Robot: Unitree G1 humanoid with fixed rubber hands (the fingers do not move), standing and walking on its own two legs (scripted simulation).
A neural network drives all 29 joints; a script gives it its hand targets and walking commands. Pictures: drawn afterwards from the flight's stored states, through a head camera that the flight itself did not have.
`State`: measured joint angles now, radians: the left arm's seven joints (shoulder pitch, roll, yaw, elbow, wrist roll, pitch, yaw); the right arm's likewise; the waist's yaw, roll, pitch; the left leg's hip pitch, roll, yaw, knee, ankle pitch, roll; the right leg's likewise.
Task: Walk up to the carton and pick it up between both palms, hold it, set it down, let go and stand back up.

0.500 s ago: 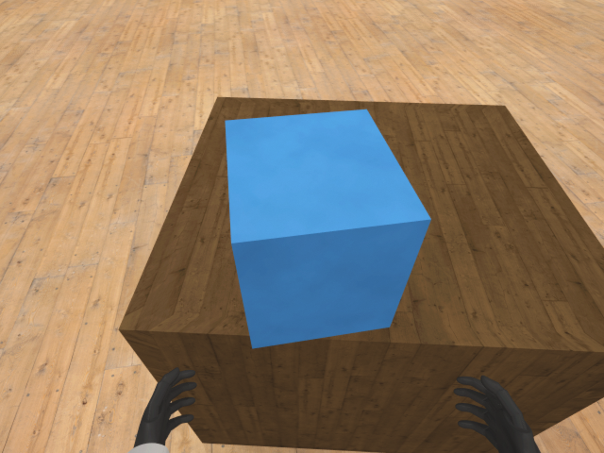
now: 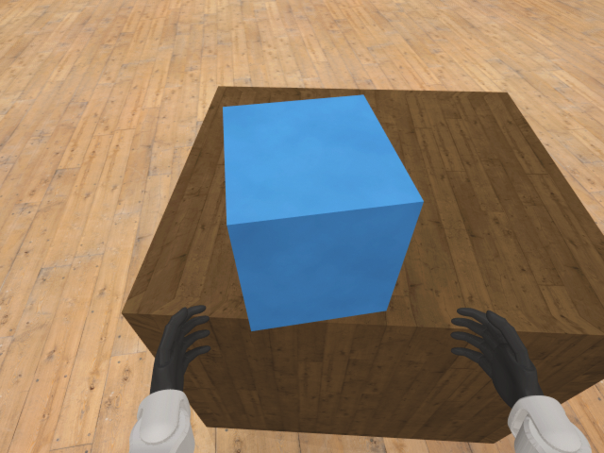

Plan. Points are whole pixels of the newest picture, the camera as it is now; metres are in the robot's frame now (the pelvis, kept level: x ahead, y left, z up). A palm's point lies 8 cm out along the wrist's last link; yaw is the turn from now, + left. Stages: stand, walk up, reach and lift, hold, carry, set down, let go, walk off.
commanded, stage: reach and lift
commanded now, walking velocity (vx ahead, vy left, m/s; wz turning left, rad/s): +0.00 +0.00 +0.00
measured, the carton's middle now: (307, 212) +0.45 +0.04 +0.06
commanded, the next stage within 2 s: none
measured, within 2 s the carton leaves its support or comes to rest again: neither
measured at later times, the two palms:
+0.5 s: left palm (171, 309) +0.25 +0.20 +0.08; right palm (500, 304) +0.29 -0.20 +0.07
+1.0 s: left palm (166, 254) +0.31 +0.21 +0.12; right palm (488, 230) +0.37 -0.19 +0.12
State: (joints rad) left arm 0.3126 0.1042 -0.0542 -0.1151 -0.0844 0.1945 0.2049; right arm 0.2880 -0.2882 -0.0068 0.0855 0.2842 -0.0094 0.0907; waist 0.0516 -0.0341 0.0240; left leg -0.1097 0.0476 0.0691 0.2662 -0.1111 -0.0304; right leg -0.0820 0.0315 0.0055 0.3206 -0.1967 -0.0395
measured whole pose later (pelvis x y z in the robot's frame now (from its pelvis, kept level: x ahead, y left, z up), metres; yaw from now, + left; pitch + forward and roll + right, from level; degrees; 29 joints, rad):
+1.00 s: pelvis -0.01 -0.01 +0.00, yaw -1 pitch +1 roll +1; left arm -0.30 0.14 0.20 -0.17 -0.12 0.75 0.15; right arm -0.46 -0.41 0.09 0.28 0.46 0.34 -0.05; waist 0.05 -0.03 0.02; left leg -0.21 0.07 0.07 0.28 -0.09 -0.05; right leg -0.19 0.05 0.01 0.36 -0.18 -0.05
